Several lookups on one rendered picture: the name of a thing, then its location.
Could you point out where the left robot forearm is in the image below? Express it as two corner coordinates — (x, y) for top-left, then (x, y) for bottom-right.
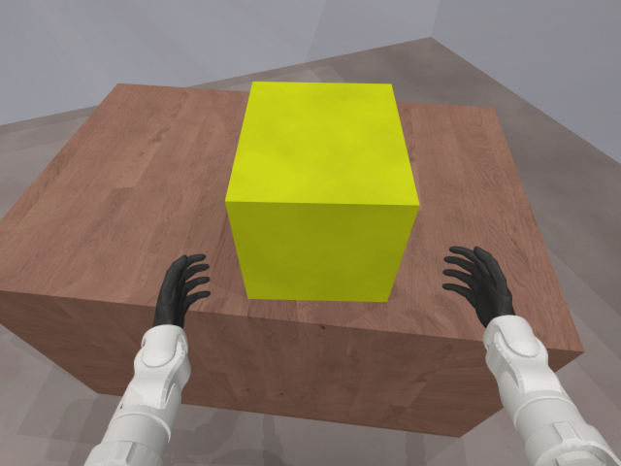
(83, 324), (191, 466)

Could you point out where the right robot hand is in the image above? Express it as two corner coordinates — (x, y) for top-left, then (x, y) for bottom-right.
(442, 247), (516, 328)

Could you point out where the pedestal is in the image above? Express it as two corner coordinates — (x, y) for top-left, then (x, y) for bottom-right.
(0, 83), (585, 438)

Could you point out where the carton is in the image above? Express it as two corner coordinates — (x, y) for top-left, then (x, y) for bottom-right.
(225, 82), (420, 302)

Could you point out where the right robot forearm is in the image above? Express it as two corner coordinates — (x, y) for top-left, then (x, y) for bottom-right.
(483, 316), (621, 466)

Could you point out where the left robot hand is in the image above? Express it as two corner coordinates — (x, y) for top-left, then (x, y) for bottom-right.
(152, 254), (211, 329)

